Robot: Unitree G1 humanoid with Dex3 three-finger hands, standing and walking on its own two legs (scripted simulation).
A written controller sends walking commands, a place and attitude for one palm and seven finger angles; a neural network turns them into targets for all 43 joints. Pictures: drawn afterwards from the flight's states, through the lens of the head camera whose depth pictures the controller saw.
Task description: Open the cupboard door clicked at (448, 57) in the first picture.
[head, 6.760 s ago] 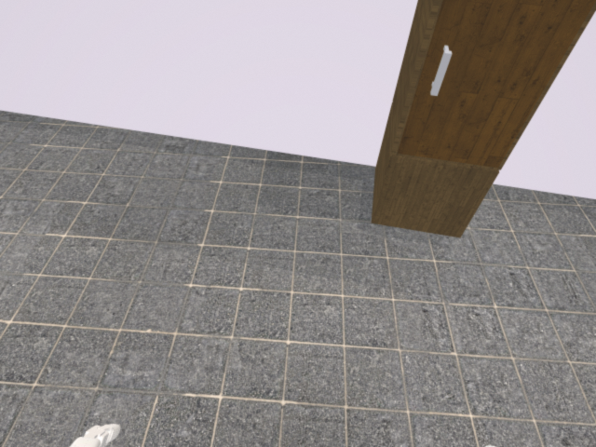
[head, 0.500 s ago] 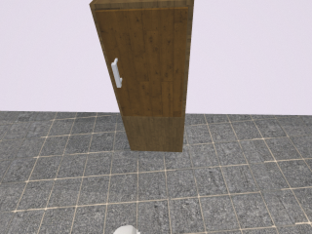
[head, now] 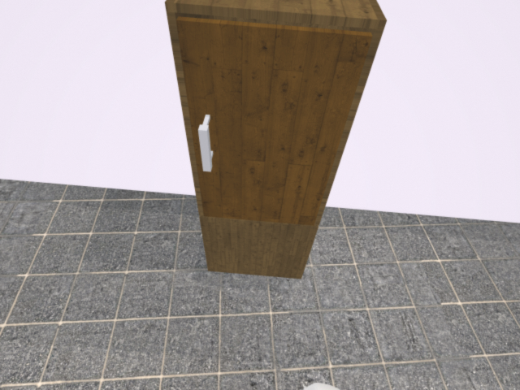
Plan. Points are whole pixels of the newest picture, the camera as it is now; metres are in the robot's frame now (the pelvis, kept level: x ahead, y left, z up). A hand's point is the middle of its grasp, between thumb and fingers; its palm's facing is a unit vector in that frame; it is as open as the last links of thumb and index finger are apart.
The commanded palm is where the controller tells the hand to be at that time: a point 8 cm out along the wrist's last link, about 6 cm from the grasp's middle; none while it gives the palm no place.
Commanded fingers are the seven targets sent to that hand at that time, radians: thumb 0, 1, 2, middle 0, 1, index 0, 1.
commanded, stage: take the last steps up to it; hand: left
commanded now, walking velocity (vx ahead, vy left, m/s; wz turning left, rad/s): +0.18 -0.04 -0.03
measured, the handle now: (207, 143) +0.63 +0.17 -0.02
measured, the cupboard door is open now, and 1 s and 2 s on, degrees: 0 0 0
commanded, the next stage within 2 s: come to a stop and stand still in 0.06 s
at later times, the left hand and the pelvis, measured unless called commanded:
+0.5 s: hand (174, 371) +0.18 +0.16 -0.17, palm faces +0.05 -0.97 -0.24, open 7.2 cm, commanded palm none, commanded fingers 0.00 0.90 0.90 -0.20 -0.30 -0.20 -0.30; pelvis +0.09 -0.02 -0.01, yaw +1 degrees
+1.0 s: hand out of the picture +0.06 +0.19 -0.18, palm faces +0.03 -0.98 -0.19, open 7.4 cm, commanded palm none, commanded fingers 0.00 0.90 0.90 -0.20 -0.30 -0.20 -0.30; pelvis +0.07 +0.00 +0.00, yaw +0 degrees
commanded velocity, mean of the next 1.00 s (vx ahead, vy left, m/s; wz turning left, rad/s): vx -0.04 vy -0.04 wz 0.00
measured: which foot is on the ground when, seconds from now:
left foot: down 0.00-0.24, up 0.26-0.60, down 0.62-1.00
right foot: up 0.00-0.22, down 0.24-0.64, up 0.66-1.00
